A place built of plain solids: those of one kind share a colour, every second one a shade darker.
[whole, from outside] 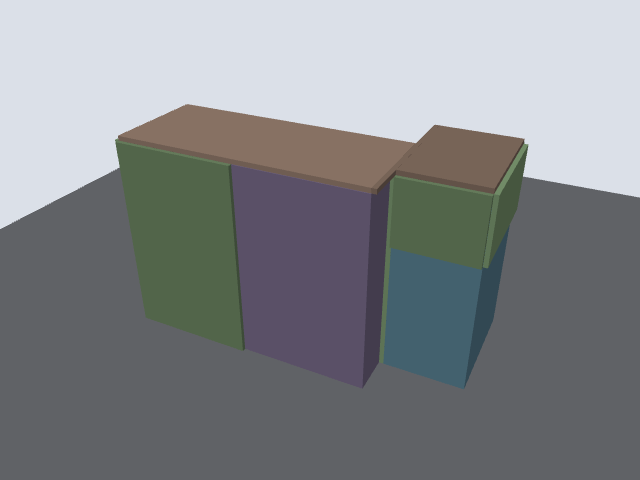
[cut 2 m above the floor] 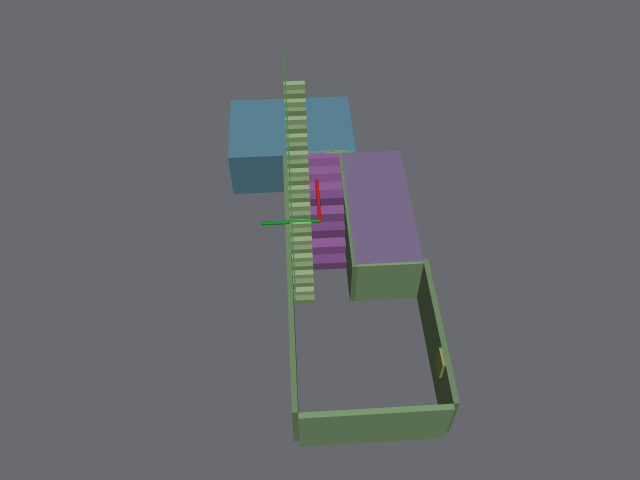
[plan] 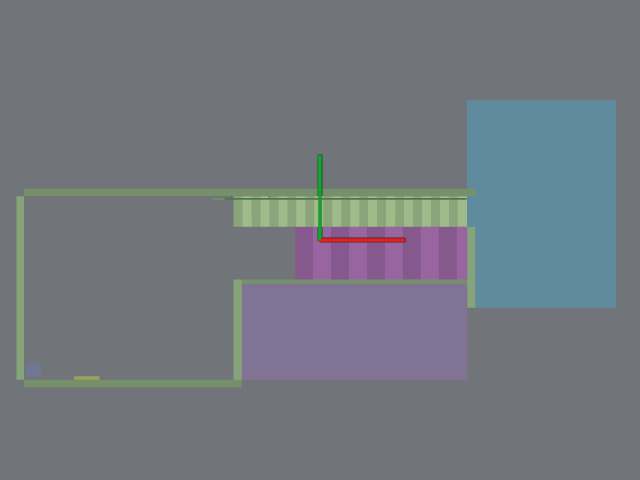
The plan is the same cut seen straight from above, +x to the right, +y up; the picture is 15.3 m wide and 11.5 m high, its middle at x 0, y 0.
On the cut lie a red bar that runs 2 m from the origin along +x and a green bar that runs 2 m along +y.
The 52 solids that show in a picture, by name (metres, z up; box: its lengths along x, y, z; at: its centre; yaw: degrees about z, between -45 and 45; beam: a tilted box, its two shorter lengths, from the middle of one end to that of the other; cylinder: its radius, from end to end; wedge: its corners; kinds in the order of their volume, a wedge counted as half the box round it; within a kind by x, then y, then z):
{
 "fill_1": {"box": [5.5, 2.31, 8.49], "at": [0.78, -2.2, 4.19]},
 "floor_1": {"box": [3.57, 4.98, 5.95], "at": [5.31, 0.86, 2.67]},
 "wall_1": {"box": [0.18, 4.4, 8.5], "at": [-7.18, -1.15, 4.2]},
 "wall_2": {"box": [5.22, 0.18, 8.5], "at": [-4.48, -3.44, 4.2]},
 "wall_3": {"box": [0.2, 2.4, 8.5], "at": [-1.98, -2.15, 4.2]},
 "wall_4": {"box": [10.81, 0.18, 8.5], "at": [-1.69, 1.14, 4.2]},
 "wall_5": {"box": [5.59, 0.18, 8.5], "at": [0.72, -1.04, 4.2]},
 "wall_6": {"box": [0.2, 1.94, 8.5], "at": [3.62, -0.66, 4.2]},
 "wall_7": {"box": [3.37, 0.18, 2.8], "at": [5.41, -1.72, 7.05]},
 "wall_8": {"box": [0.18, 4.98, 2.8], "at": [7.18, 0.86, 7.05]},
 "roof_1": {"box": [10.61, 4.4, 0.2], "at": [-1.79, -1.15, 8.55]},
 "roof_2": {"box": [0.2, 6.7, 0.2], "at": [3.62, 0.0, 8.55]},
 "roof_3": {"box": [3.37, 4.98, 0.2], "at": [5.41, 0.86, 8.55]},
 "mass_1": {"box": [0.43, 1.26, 0.42], "at": [-0.38, -0.32, 0.16]},
 "mass_2": {"box": [0.43, 1.26, 0.83], "at": [0.05, -0.32, 0.37]},
 "mass_3": {"box": [0.43, 1.26, 1.25], "at": [0.48, -0.32, 0.58]},
 "mass_4": {"box": [0.43, 1.26, 1.67], "at": [0.91, -0.32, 0.79]},
 "mass_5": {"box": [0.43, 1.26, 2.09], "at": [1.34, -0.32, 0.99]},
 "mass_6": {"box": [0.43, 1.26, 2.51], "at": [1.77, -0.32, 1.2]},
 "mass_7": {"box": [0.43, 1.26, 2.93], "at": [2.2, -0.32, 1.41]},
 "mass_8": {"box": [0.43, 1.26, 3.34], "at": [2.63, -0.32, 1.62]},
 "mass_9": {"box": [0.43, 1.26, 3.76], "at": [3.06, -0.32, 1.83]},
 "mass_10": {"box": [0.26, 1.26, 4.18], "at": [3.4, -0.32, 2.04]},
 "tread_1": {"wedge": [[-2.07, 0.31, -0.05], [-2.07, 0.31, 0.21], [-2.07, 1.05, -0.05], [-2.07, 1.05, 0.21], [-1.85, 0.31, -0.05], [-1.85, 0.31, 0.21], [-1.85, 1.05, -0.05], [-1.85, 1.05, 0.21]]},
 "tread_2": {"wedge": [[-1.86, 1.05, -0.05], [-1.86, 1.05, 0.42], [-1.85, 0.31, -0.05], [-1.85, 0.31, 0.42], [-1.64, 1.05, -0.05], [-1.64, 1.05, 0.42], [-1.63, 0.31, -0.05], [-1.63, 0.31, 0.42]]},
 "tread_3": {"wedge": [[-1.64, 0.31, -0.05], [-1.64, 0.31, 0.63], [-1.64, 1.05, -0.05], [-1.64, 1.05, 0.63], [-1.42, 0.31, -0.05], [-1.42, 0.31, 0.62], [-1.42, 1.05, -0.05], [-1.42, 1.05, 0.63]]},
 "tread_4": {"wedge": [[-1.43, 0.31, -0.05], [-1.43, 0.31, 0.84], [-1.42, 1.05, -0.05], [-1.42, 1.05, 0.84], [-1.21, 0.31, -0.05], [-1.21, 0.31, 0.83], [-1.21, 1.05, -0.05], [-1.21, 1.05, 0.83]]},
 "tread_5": {"wedge": [[-1.21, 0.31, -0.05], [-1.21, 0.31, 1.04], [-1.21, 1.05, -0.05], [-1.21, 1.05, 1.04], [-0.99, 0.31, -0.05], [-0.99, 0.31, 1.04], [-0.99, 1.05, -0.05], [-0.99, 1.05, 1.04]]},
 "tread_6": {"wedge": [[-1.0, 0.31, -0.05], [-1.0, 0.31, 1.25], [-1.0, 1.05, -0.05], [-1.0, 1.05, 1.25], [-0.78, 0.31, -0.05], [-0.78, 0.31, 1.25], [-0.78, 1.05, -0.05], [-0.78, 1.05, 1.25]]},
 "tread_7": {"wedge": [[-0.78, 0.31, -0.05], [-0.78, 0.31, 1.46], [-0.78, 1.05, -0.05], [-0.78, 1.05, 1.46], [-0.57, 0.31, -0.05], [-0.57, 0.31, 1.46], [-0.56, 1.05, -0.05], [-0.56, 1.05, 1.46]]},
 "tread_8": {"wedge": [[-0.57, 0.31, -0.05], [-0.57, 0.31, 1.67], [-0.57, 1.05, -0.05], [-0.57, 1.05, 1.67], [-0.35, 0.31, -0.05], [-0.35, 0.31, 1.67], [-0.35, 1.05, -0.05], [-0.35, 1.05, 1.67]]},
 "tread_9": {"wedge": [[-0.35, 0.31, -0.05], [-0.35, 0.31, 1.88], [-0.35, 1.05, -0.05], [-0.35, 1.05, 1.88], [-0.14, 1.05, -0.05], [-0.14, 1.05, 1.88], [-0.13, 0.31, -0.05], [-0.13, 0.31, 1.88]]},
 "tread_10": {"wedge": [[-0.14, 0.31, -0.05], [-0.14, 0.31, 2.09], [-0.14, 1.05, -0.05], [-0.14, 1.05, 2.09], [0.08, 0.31, -0.05], [0.08, 0.31, 2.09], [0.08, 1.05, -0.05], [0.08, 1.05, 2.09]]},
 "tread_11": {"wedge": [[0.08, 0.31, -0.05], [0.08, 0.31, 2.3], [0.08, 1.05, -0.05], [0.08, 1.05, 2.3], [0.3, 0.31, -0.05], [0.3, 0.31, 2.3], [0.3, 1.05, -0.05], [0.3, 1.05, 2.3]]},
 "tread_12": {"wedge": [[0.29, 0.31, -0.05], [0.29, 0.31, 2.51], [0.29, 1.05, -0.05], [0.29, 1.05, 2.51], [0.51, 0.31, -0.05], [0.51, 0.31, 2.51], [0.51, 1.05, -0.05], [0.51, 1.05, 2.51]]},
 "tread_13": {"wedge": [[0.51, 0.31, -0.05], [0.51, 0.31, 2.72], [0.51, 1.05, -0.05], [0.51, 1.05, 2.72], [0.73, 0.31, -0.05], [0.73, 0.31, 2.72], [0.73, 1.05, -0.05], [0.73, 1.05, 2.72]]},
 "tread_14": {"wedge": [[0.72, 0.31, -0.05], [0.72, 0.31, 2.93], [0.72, 1.05, -0.05], [0.72, 1.05, 2.93], [0.94, 0.31, -0.05], [0.94, 0.31, 2.93], [0.94, 1.05, -0.05], [0.94, 1.05, 2.93]]},
 "tread_15": {"wedge": [[0.94, 0.31, -0.05], [0.94, 0.31, 3.14], [0.94, 1.05, -0.05], [0.94, 1.05, 3.14], [1.15, 0.31, -0.05], [1.15, 0.31, 3.14], [1.16, 1.05, -0.05], [1.16, 1.05, 3.14]]},
 "tread_16": {"wedge": [[1.15, 0.31, -0.05], [1.15, 0.31, 3.35], [1.15, 1.05, -0.05], [1.15, 1.05, 3.35], [1.37, 0.31, -0.05], [1.37, 0.31, 3.34], [1.37, 1.05, -0.05], [1.37, 1.05, 3.34]]},
 "tread_17": {"wedge": [[1.37, 0.31, -0.05], [1.37, 0.31, 3.56], [1.37, 1.05, -0.05], [1.37, 1.05, 3.56], [1.58, 0.31, -0.05], [1.58, 0.31, 3.55], [1.58, 1.05, -0.05], [1.58, 1.05, 3.55]]},
 "tread_18": {"wedge": [[1.58, 0.31, -0.05], [1.58, 0.31, 3.76], [1.58, 1.05, -0.05], [1.58, 1.05, 3.77], [1.8, 0.31, -0.05], [1.8, 0.31, 3.76], [1.8, 1.05, -0.05], [1.8, 1.05, 3.76]]},
 "tread_19": {"wedge": [[1.8, 0.31, -0.05], [1.8, 0.31, 3.97], [1.8, 1.05, -0.05], [1.8, 1.05, 3.98], [2.02, 0.31, -0.05], [2.02, 0.31, 3.97], [2.02, 1.05, -0.05], [2.02, 1.05, 3.97]]},
 "tread_20": {"wedge": [[2.01, 0.31, -0.05], [2.01, 0.31, 4.18], [2.02, 1.05, -0.05], [2.02, 1.05, 4.18], [2.23, 0.31, -0.05], [2.23, 0.31, 4.18], [2.23, 1.05, -0.05], [2.23, 1.05, 4.18]]},
 "tread_21": {"wedge": [[2.23, 0.31, -0.05], [2.23, 0.31, 4.39], [2.23, 1.05, -0.05], [2.23, 1.05, 4.39], [2.45, 0.31, -0.05], [2.45, 0.31, 4.39], [2.45, 1.05, -0.05], [2.45, 1.05, 4.39]]},
 "tread_22": {"wedge": [[2.44, 0.31, -0.05], [2.44, 0.31, 4.6], [2.44, 1.05, -0.05], [2.44, 1.05, 4.6], [2.66, 0.31, -0.05], [2.66, 0.31, 4.6], [2.67, 1.05, -0.05], [2.67, 1.05, 4.6]]},
 "tread_23": {"wedge": [[2.66, 0.31, -0.05], [2.66, 0.31, 4.81], [2.66, 1.05, -0.05], [2.66, 1.05, 4.81], [2.88, 0.31, -0.05], [2.88, 0.31, 4.81], [2.88, 1.05, -0.05], [2.88, 1.05, 4.81]]},
 "tread_24": {"wedge": [[2.87, 0.31, -0.05], [2.87, 0.31, 5.02], [2.87, 1.05, -0.05], [2.87, 1.05, 5.02], [3.09, 0.31, -0.05], [3.09, 0.31, 5.02], [3.09, 1.05, -0.05], [3.09, 1.05, 5.02]]},
 "tread_25": {"wedge": [[3.09, 0.31, -0.05], [3.09, 0.31, 5.23], [3.09, 1.05, -0.05], [3.09, 1.05, 5.23], [3.31, 0.31, -0.05], [3.31, 0.31, 5.23], [3.31, 1.05, -0.05], [3.31, 1.05, 5.23]]},
 "tread_26": {"wedge": [[3.3, 0.31, -0.05], [3.3, 0.31, 5.44], [3.3, 1.05, -0.05], [3.3, 1.05, 5.44], [3.52, 0.31, -0.05], [3.52, 0.31, 5.44], [3.52, 1.05, -0.05], [3.52, 1.05, 5.44]]},
 "guard_rail_1": {"wedge": [[-2.28, 0.96, 0.91], [-2.28, 0.96, 0.97], [-2.28, 1.01, 0.91], [-2.28, 1.01, 0.97], [3.52, 0.96, 6.56], [3.52, 0.96, 6.62], [3.52, 1.01, 6.56], [3.52, 1.01, 6.62]]},
 "bin_1": {"cylinder": 0.19, "from": [-6.86, -3.11, 0.0], "to": [-6.86, -3.11, 0.75]},
 "cabinet_1": {"box": [0.61, 0.09, 0.9], "at": [-5.58, -3.31, 1.68]}
}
